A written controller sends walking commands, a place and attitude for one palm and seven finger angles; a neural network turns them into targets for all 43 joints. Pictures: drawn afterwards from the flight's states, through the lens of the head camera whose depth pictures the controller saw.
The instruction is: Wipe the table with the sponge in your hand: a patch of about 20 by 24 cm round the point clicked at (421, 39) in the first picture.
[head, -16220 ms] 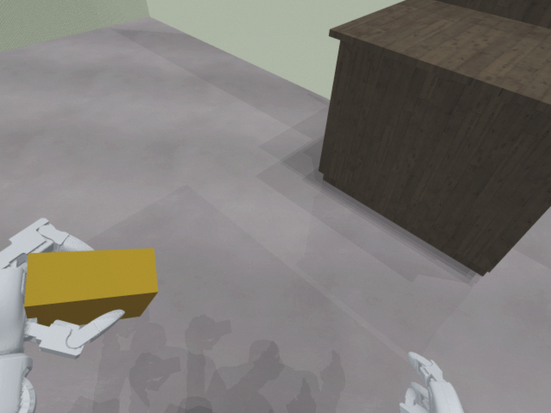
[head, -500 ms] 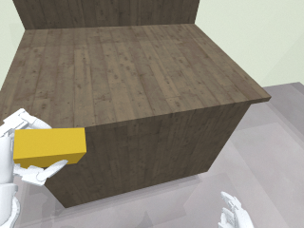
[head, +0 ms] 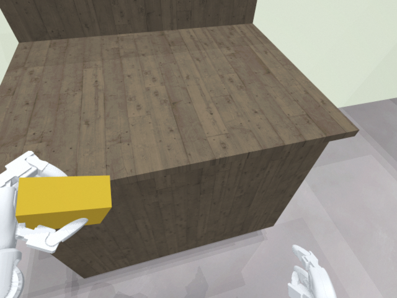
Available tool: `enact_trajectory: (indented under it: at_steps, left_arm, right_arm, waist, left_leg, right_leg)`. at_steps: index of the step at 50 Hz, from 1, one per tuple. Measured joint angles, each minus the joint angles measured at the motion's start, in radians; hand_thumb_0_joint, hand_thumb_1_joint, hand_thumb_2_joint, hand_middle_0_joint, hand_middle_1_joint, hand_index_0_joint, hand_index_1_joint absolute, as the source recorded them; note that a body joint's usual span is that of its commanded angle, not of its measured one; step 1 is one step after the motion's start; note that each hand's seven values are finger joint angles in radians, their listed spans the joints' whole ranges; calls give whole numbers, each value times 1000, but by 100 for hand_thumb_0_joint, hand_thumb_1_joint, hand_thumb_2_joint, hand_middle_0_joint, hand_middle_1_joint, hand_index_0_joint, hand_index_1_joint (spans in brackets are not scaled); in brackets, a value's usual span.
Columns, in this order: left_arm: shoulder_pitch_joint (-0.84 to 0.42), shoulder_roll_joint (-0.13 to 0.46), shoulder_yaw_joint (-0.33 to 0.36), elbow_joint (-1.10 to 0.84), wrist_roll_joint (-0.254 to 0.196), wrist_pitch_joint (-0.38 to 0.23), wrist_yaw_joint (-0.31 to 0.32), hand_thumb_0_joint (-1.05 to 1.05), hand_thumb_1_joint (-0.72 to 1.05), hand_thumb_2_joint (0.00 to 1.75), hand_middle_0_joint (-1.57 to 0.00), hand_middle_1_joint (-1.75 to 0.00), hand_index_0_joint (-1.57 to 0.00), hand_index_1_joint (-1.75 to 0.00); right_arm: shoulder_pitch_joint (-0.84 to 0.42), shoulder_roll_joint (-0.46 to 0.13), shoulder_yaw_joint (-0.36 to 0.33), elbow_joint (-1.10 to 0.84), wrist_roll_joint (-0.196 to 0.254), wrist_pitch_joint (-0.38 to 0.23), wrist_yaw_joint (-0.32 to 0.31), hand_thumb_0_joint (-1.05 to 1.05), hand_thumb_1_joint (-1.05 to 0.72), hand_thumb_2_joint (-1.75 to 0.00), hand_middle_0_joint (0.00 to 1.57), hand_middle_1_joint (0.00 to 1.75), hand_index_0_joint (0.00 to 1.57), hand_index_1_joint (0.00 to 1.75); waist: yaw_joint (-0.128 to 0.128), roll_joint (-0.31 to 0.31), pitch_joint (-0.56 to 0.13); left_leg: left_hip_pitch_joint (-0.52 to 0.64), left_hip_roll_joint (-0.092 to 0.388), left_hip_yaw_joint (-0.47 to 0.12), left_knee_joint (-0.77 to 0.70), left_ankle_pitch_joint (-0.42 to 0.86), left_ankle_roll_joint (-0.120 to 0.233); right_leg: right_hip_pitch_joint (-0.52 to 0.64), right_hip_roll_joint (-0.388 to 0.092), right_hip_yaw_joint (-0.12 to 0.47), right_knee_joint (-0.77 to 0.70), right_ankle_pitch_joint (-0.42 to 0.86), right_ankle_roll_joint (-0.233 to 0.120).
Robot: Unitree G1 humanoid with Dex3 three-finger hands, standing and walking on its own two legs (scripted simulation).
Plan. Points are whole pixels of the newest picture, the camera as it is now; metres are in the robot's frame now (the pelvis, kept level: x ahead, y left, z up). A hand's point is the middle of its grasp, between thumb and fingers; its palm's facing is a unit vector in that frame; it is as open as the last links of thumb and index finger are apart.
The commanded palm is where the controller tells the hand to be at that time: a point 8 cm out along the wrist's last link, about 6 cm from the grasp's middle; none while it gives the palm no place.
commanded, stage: come to a stop and stand still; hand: left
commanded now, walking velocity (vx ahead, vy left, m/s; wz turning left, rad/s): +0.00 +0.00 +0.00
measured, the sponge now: (79, 203) +0.23 +0.22 +0.13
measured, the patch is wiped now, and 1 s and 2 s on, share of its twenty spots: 0.00 0.00 0.00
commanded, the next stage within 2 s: look again from close up in 0.36 s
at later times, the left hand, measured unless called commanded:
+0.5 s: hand (47, 198) +0.22 +0.25 +0.15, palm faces +0.39 -0.84 -0.38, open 9.6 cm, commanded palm +0.17 +0.28 +0.17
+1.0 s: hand (44, 201) +0.22 +0.26 +0.14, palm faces +0.39 -0.84 -0.38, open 9.6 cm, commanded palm +0.17 +0.29 +0.17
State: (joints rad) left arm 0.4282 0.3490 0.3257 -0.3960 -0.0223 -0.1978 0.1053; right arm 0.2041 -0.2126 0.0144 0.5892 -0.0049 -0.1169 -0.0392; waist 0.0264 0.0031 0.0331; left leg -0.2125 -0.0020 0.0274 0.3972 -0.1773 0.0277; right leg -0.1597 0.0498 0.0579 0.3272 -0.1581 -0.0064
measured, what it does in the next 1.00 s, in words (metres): stands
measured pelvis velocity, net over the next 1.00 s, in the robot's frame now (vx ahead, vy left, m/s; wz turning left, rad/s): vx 0.01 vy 0.01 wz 0.00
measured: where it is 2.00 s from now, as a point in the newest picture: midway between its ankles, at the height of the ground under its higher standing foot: outside the picture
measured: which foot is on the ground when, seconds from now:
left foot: down 0.00-1.00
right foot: down 0.00-1.00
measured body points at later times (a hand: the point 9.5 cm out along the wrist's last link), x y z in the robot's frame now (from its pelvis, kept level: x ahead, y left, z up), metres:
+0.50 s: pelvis +0.01 +0.00 +0.00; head +0.02 +0.01 +0.45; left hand +0.19 +0.30 +0.17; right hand +0.19 -0.22 -0.07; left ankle +0.02 +0.10 -0.75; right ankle +0.01 -0.12 -0.75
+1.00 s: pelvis +0.01 +0.01 +0.00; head +0.01 +0.02 +0.45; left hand +0.19 +0.30 +0.16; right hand +0.18 -0.22 -0.08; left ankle +0.02 +0.10 -0.75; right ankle +0.01 -0.12 -0.75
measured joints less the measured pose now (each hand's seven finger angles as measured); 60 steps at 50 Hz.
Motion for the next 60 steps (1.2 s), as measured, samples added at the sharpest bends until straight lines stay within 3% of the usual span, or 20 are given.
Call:
enact_trajectory:
  at_steps: [20,46,55,60]
  left_arm:
    - [15,12,-6,-21,-19,22,8,1,-44,100,-81,-133,-79,-134]
    - [15,9,-5,-11,-12,15,10,1,-44,100,-81,-133,-79,-134]
    - [14,4,9,0,-6,19,22,1,-44,100,-81,-133,-79,-134]
    - [-15,-12,4,6,-1,19,29,1,-44,100,-81,-133,-79,-134]
  right_arm:
    - [-3,11,6,-17,9,43,-15,1,-90,-90,21,30,20,30]
    - [17,13,5,-3,12,33,-16,1,-90,-90,21,30,20,30]
    - [22,22,7,-3,11,23,-24,1,-90,-90,21,30,20,30]
    - [31,25,9,5,11,21,-22,1,-90,-90,21,30,21,30]
  waist:
    - [2,-9,-10]
    - [-3,-13,-8]
    - [11,-27,-35]
    - [8,-5,-42]
  left_leg:
    - [29,-7,-9,-17,-11,0]
    - [9,-19,-6,-9,-2,13]
    - [-11,-21,33,78,-72,15]
    - [-31,13,27,172,-145,-5]
  right_leg:
    - [30,-7,-8,-12,-17,0]
    - [11,-18,-7,-2,-10,13]
    - [-63,-30,5,171,-111,1]
    - [-65,2,-4,223,-161,-15]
